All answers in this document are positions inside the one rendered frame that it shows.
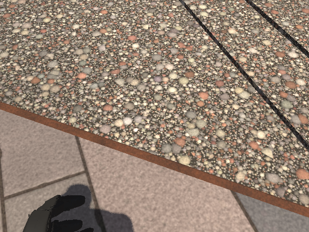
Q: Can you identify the robot left hand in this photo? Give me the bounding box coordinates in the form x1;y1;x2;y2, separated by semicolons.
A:
22;194;94;232

